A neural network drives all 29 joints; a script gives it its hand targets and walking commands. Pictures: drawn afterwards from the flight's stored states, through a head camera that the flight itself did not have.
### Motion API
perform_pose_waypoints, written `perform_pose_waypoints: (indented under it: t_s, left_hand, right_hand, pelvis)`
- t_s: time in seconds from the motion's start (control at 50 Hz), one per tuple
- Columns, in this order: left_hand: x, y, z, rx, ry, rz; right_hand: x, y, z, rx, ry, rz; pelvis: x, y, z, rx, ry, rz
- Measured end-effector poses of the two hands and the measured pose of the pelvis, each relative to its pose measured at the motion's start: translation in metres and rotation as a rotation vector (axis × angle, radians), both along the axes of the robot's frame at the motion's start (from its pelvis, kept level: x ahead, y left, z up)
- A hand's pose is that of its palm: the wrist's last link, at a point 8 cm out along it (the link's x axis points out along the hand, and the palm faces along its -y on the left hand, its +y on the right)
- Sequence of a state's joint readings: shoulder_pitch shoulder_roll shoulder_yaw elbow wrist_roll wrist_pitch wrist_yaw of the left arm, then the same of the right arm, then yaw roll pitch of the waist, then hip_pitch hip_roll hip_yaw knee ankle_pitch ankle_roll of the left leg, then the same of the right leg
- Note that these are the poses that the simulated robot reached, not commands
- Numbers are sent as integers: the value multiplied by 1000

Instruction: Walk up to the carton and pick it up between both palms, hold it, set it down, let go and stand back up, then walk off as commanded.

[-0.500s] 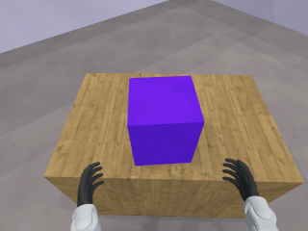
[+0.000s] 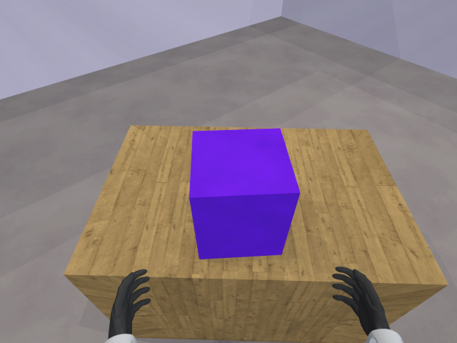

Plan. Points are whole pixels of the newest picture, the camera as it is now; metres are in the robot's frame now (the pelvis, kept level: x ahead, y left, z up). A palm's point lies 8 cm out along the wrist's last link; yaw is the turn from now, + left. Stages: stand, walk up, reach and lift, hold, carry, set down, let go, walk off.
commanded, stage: set down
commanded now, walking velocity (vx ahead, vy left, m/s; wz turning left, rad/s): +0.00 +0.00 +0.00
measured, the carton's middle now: (238, 195) +0.48 +0.00 -0.05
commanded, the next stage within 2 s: let go in 1.60 s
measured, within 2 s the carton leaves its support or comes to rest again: neither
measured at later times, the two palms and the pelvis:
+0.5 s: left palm (110, 338) +0.16 +0.21 -0.07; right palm (373, 331) +0.19 -0.24 -0.06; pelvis +0.01 +0.01 +0.00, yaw +0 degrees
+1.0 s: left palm out of the picture +0.15 +0.23 -0.08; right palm (368, 337) +0.19 -0.23 -0.07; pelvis +0.01 +0.01 +0.00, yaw +0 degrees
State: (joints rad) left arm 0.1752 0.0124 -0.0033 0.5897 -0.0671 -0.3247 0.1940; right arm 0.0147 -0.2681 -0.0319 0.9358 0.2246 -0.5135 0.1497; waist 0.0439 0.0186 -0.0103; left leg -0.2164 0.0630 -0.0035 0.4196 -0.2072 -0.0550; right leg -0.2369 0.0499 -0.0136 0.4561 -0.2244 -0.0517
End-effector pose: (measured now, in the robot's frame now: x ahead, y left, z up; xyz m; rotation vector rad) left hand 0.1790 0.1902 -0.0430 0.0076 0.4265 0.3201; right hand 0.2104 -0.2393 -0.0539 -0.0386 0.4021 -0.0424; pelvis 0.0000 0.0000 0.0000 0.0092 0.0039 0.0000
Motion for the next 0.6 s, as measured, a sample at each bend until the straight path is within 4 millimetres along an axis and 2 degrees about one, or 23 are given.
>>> perform_pose_waypoints:
  t_s: [0.22,0.6]
  left_hand:
    - [-18,14,-12,26,69,-14]
    - [-14,28,-25,16,164,-63]
  right_hand:
    - [-21,-3,-6,-7,56,-21]
    - [-18,0,-13,-21,139,-71]
  pelvis:
    - [-1,1,0,0,-21,-1]
    - [11,6,0,0,-20,-3]
